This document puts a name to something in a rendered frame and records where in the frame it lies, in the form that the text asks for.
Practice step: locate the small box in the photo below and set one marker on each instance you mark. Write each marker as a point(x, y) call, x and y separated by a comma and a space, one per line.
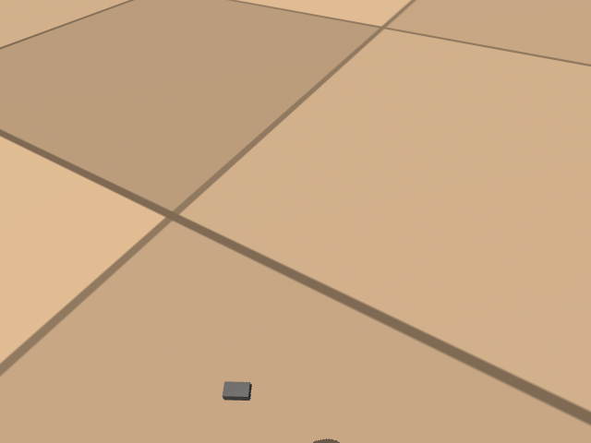
point(236, 391)

